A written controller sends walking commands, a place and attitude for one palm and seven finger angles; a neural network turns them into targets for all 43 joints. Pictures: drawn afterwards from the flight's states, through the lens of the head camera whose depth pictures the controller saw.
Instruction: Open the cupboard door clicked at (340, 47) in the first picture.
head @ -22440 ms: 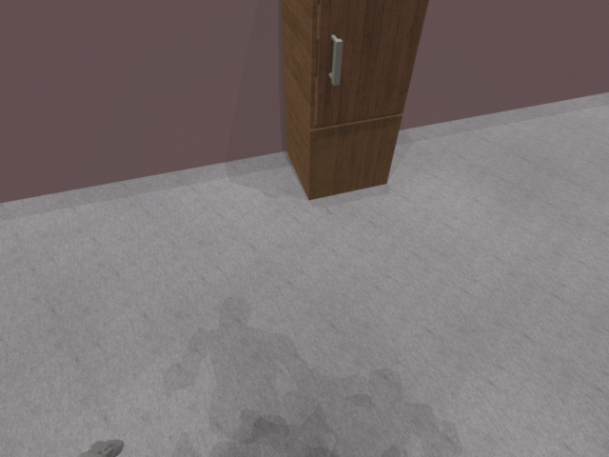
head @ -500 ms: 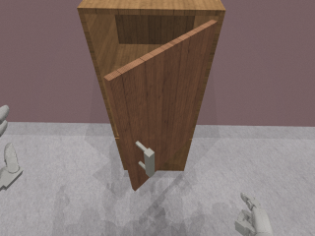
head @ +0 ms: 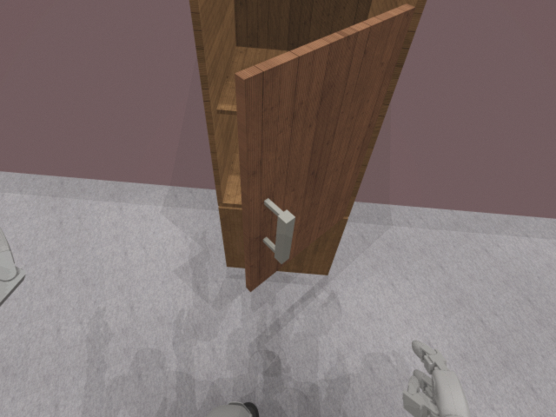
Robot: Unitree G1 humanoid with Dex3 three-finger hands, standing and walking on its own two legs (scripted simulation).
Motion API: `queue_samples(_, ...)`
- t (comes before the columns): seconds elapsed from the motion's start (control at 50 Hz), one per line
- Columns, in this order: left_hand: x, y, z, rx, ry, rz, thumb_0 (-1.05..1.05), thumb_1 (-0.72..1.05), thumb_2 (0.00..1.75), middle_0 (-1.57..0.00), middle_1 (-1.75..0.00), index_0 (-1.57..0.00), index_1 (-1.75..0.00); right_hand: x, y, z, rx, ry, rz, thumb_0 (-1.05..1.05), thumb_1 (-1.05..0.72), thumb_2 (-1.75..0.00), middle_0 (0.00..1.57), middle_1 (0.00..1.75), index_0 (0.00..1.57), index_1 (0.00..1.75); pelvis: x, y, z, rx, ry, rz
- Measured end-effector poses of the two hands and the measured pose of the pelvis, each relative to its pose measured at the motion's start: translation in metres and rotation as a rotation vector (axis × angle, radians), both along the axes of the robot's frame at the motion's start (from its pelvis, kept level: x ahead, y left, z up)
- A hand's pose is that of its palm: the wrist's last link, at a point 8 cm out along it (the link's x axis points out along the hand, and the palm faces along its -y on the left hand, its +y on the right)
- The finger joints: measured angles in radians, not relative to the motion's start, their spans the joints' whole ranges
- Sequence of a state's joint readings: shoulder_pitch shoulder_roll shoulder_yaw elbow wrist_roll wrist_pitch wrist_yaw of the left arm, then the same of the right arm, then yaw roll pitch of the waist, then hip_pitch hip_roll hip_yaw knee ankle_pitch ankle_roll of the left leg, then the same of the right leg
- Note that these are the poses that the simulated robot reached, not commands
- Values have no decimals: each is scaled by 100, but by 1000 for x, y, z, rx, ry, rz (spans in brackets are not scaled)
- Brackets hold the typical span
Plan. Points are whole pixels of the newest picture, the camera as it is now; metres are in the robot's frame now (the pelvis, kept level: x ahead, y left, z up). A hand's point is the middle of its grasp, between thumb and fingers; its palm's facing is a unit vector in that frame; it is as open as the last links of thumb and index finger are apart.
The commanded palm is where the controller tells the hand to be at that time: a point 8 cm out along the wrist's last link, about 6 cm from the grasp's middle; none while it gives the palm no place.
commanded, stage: step back with the hand held close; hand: left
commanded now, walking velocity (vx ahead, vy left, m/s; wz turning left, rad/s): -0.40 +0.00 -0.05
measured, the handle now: (276, 231) +0.45 +0.03 -0.07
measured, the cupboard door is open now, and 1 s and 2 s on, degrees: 46 46 46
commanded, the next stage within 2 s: stop stepping back and stand still in 0.14 s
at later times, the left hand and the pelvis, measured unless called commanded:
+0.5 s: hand (23, 355) +0.15 +0.24 +0.16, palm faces +0.35 -0.82 -0.45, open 7.4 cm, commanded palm +0.10 +0.28 +0.18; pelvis -0.06 -0.01 -0.01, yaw -6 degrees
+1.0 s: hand (15, 330) +0.17 +0.26 +0.15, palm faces +0.38 -0.82 -0.42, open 7.4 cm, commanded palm +0.11 +0.29 +0.18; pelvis -0.07 +0.01 +0.00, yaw -7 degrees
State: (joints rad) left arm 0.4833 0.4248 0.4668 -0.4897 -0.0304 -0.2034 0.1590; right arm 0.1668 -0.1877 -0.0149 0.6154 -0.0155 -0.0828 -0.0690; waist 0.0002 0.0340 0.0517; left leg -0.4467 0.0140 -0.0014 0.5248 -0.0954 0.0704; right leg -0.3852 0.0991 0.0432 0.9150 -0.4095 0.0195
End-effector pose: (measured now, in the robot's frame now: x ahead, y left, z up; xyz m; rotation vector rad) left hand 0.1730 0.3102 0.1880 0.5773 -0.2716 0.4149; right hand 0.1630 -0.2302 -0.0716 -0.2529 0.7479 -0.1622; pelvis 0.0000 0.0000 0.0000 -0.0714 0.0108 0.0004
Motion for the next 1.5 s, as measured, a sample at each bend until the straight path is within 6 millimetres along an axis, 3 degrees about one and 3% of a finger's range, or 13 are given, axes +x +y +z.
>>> queue_samples(0.18, -26, -40, 5, -6, 6, -141, 2, 90, 89, -21, -30, -21, -30, -36, -3, 0, 40, -30, 21, 1, -90, -89, 21, 30, 20, 30, -42, -11, -1, 40, 87, -86)
queue_samples(0.28, -39, -60, 7, 35, 20, -235, 2, 89, 89, -21, -30, -21, -30, -78, -21, -13, 52, 12, -55, 1, -90, -89, 21, 30, 20, 30, -70, -16, -5, 23, 37, -112)
queue_samples(0.42, -59, -45, 1, 24, 35, -187, 1, 89, 89, -21, -30, -22, -30, -140, -51, -11, -12, 25, -189, 2, -90, -89, 20, 30, 20, 30, -71, -16, -7, 30, -27, -96)
queue_samples(0.52, -63, -29, -11, -39, -13, -124, 1, 89, 89, -21, -30, -22, -30, -163, -62, -18, -77, 66, -228, 2, -90, -90, 20, 30, 20, 30, -62, -6, -12, 19, -50, -100)
queue_samples(0.66, -42, -25, -9, -80, -42, -135, 2, 89, 89, -21, -30, -21, -30, -153, -34, -7, -42, 16, -195, 2, -91, -90, 20, 30, 20, 30, -75, 1, -5, 62, -46, -119)
queue_samples(0.8, -65, -40, 9, 24, 59, -204, 2, 89, 89, -21, -30, -21, -30, -128, -3, -3, 67, -40, -121, 2, -90, -90, 20, 30, 20, 30, -79, 2, 2, 51, -5, -117)
queue_samples(0.96, -51, -8, -15, -84, 70, -40, 1, 89, 89, -21, -30, -22, -30, -109, 1, -14, 40, 14, -98, 2, -90, -89, 21, 30, 20, 30, -65, 12, 2, 64, -23, -122)
queue_samples(1.12, -43, -39, -6, -54, 88, -160, 2, 90, 89, -21, -30, -21, -30, -101, -5, 7, 45, -71, -96, 2, -90, -89, 21, 30, 20, 30, -72, 4, 7, 61, 5, -124)
queue_samples(1.18, -32, -38, -51, -43, 268, -194, 1, 90, 89, -20, -30, -21, -30, -104, -17, -9, 53, -25, -62, 1, -90, -89, 21, 30, 20, 30, -74, 6, 2, 49, 17, -124)
queue_samples(1.24, -31, -32, -143, -173, 616, -128, 0, 90, 89, -20, -30, -20, -30, -117, -32, -32, 40, 83, -74, 1, -90, -89, 21, 30, 20, 30, -76, 10, -4, 48, 4, -109)
queue_samples(1.28, -48, -36, -204, -273, 845, -75, 1, 90, 89, -20, -30, -20, -30, -132, -39, -39, 26, 153, -97, 1, -90, -89, 20, 30, 20, 30, -77, 10, -6, 55, -11, -102)
queue_samples(1.38, -136, -73, -309, -483, 1319, -2, 1, 91, 89, -20, -30, -20, -30, -186, -45, -42, -8, 346, -156, 1, -91, -89, 20, 30, 20, 30, -79, 5, -3, 64, -37, -97)
queue_samples(1.5, -251, -94, -341, -631, 1657, 133, 2, 97, 89, -20, -30, -21, -30, -252, -29, -46, 6, 599, -201, 1, -91, -90, 20, 30, 20, 30, -81, -1, 4, 54, -36, -89)
